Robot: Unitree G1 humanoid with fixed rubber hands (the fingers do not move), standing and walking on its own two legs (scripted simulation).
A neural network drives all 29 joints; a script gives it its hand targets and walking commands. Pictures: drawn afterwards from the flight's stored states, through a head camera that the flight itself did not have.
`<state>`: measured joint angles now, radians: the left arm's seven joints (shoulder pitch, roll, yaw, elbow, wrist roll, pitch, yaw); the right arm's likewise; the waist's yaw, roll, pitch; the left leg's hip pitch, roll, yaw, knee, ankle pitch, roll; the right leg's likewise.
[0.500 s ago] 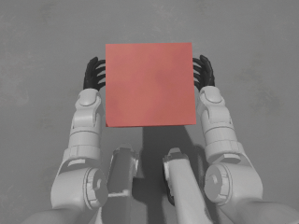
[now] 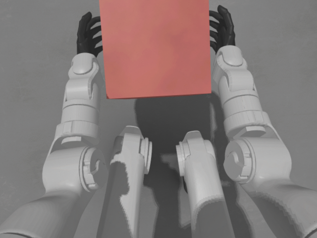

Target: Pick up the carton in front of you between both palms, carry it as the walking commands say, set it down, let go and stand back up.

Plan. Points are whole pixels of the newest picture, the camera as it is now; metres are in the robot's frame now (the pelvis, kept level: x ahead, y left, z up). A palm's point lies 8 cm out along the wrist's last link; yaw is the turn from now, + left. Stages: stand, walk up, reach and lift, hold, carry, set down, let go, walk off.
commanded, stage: set down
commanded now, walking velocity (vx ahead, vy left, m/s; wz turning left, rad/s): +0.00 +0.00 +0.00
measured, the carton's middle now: (156, 58) +0.49 +0.04 -0.21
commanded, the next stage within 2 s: none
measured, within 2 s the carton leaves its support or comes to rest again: rests again in 1.32 s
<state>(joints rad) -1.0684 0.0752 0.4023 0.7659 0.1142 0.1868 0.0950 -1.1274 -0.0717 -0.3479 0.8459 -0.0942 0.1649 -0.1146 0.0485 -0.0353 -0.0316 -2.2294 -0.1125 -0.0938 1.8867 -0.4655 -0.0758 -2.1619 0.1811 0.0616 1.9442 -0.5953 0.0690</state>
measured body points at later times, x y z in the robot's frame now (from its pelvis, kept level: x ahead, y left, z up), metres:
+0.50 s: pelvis +0.00 +0.00 -0.06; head +0.34 +0.01 +0.24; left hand +0.50 +0.20 -0.22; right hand +0.54 -0.10 -0.22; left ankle +0.12 +0.13 -0.41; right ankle +0.09 -0.12 -0.41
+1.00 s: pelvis +0.00 +0.00 -0.07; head +0.34 +0.01 +0.22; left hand +0.50 +0.20 -0.24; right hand +0.53 -0.11 -0.24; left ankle +0.12 +0.13 -0.41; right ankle +0.09 -0.12 -0.41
